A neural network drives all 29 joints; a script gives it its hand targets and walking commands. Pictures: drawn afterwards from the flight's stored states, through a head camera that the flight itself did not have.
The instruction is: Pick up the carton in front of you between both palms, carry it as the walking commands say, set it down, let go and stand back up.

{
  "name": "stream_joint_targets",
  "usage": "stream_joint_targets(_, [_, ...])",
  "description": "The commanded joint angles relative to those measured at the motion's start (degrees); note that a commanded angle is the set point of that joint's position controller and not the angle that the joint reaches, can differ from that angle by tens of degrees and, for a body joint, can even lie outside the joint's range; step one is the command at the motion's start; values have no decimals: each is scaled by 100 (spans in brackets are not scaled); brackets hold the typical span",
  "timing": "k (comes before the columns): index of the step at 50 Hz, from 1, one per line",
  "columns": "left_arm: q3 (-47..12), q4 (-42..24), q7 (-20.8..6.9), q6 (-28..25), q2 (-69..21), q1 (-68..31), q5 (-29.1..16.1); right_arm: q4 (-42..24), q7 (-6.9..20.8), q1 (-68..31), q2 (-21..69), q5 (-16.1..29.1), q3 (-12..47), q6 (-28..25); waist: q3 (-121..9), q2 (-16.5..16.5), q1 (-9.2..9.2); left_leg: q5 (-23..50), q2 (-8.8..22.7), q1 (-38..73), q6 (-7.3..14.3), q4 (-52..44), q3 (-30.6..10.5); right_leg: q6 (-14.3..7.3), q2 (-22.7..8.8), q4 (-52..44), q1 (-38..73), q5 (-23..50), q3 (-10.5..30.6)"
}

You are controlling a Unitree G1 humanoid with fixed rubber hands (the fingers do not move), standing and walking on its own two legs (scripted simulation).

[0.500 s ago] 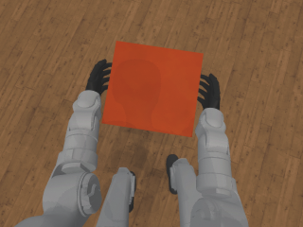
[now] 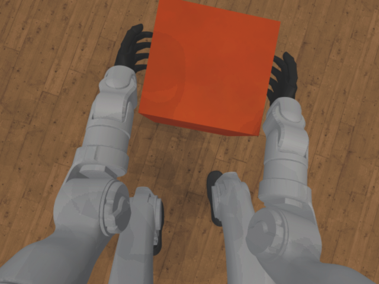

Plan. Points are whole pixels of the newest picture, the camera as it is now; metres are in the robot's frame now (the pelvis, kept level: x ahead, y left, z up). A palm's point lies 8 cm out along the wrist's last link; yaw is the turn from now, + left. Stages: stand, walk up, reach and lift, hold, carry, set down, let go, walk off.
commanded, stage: set down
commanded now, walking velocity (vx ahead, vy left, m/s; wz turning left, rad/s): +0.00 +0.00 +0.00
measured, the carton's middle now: (202, 83) +0.50 -0.08 -0.19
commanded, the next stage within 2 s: none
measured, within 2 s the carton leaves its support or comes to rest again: rests again in 1.58 s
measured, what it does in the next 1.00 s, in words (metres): lowers itself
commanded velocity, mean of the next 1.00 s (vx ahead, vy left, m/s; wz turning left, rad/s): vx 0.00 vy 0.00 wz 0.00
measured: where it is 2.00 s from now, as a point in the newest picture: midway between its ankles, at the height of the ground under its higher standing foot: (186, 221)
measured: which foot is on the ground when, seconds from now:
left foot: down 0.00-1.00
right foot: down 0.00-1.00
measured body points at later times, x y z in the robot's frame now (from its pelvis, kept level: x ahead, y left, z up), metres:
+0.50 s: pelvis -0.02 -0.01 -0.10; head +0.35 -0.03 +0.15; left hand +0.58 +0.04 -0.26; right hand +0.47 -0.24 -0.26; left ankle +0.04 +0.10 -0.51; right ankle +0.12 -0.15 -0.51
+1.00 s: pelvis -0.02 +0.00 -0.15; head +0.37 +0.00 +0.08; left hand +0.59 +0.04 -0.34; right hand +0.51 -0.25 -0.31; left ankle +0.04 +0.10 -0.51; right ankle +0.12 -0.15 -0.51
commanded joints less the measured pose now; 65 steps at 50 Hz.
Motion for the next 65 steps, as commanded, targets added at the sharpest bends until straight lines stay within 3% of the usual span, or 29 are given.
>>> stream_joint_targets(1, [-2580, -18, -1207, -173, -5276, -3140, -755, 362, 1417, -3877, 4481, 813, 3397, -23, -6177, 484, -326, 2416, -506, 2474, -232, -883, 57, -89, 832, 323, 3869, 2125, -888])
stream_joint_targets(14, [-2229, 659, -1181, -196, -4287, -4237, -805, 418, 1053, -5083, 3893, 945, 2992, -29, -5824, 391, -486, 1483, -524, 901, -112, 174, 278, 0, 750, 1228, 3784, 1865, -925])
stream_joint_targets(26, [-2389, 1129, -1216, -234, -3444, -5275, -1146, 414, 776, -6237, 3107, 1345, 2891, -161, -5522, 505, -736, 1168, -375, 421, -67, 1088, 270, -7, 606, 2095, 3901, 1899, -954])
stream_joint_targets(29, [-2436, 1066, -1205, -310, -3278, -5554, -1256, 743, 766, -6047, 3215, 1451, 2733, -203, -5204, 645, -684, 1196, -360, 148, -76, 1251, 297, -60, 595, 2288, 3801, 2085, -876])
stream_joint_targets(33, [-2300, 1320, -1177, -392, -2970, -5489, -1074, 1438, 884, -5716, 3202, 1361, 2192, -200, -4343, 907, -659, 1262, -277, 86, -61, 1431, 238, -64, 562, 2512, 2958, 1984, -843])
stream_joint_targets(39, [-2746, 860, -1079, -487, -3034, -5834, -1382, 1529, 981, -5611, 3360, 1622, 2186, -236, -4775, 1157, -751, 2158, -225, 824, -90, 1699, 127, -85, 543, 2825, 2690, 2510, -930])
stream_joint_targets(44, [-2855, 723, -1003, -503, -3173, -5803, -1429, 1661, 1085, -5479, 3346, 1728, 2087, -238, -4665, 1508, -808, 2886, -158, 1416, -124, 1860, -21, -71, 525, 2938, 1837, 2467, -948])
stream_joint_targets(54, [-2569, 1219, -1020, -607, -2777, -5655, -1321, 2073, 1054, -5307, 2912, 1322, 1558, -340, -3589, 1360, -903, 1894, -180, 374, -84, 1860, -64, -94, 483, 2988, 1670, 1869, -894])
stream_joint_targets(65, [-2329, 1590, -1029, -596, -2060, -5523, -1016, 2667, 1039, -5235, 2455, 1089, 1012, -418, -2537, 1288, -784, 1220, -72, -98, -37, 1871, -122, -118, 474, 3017, 1427, 1327, -794])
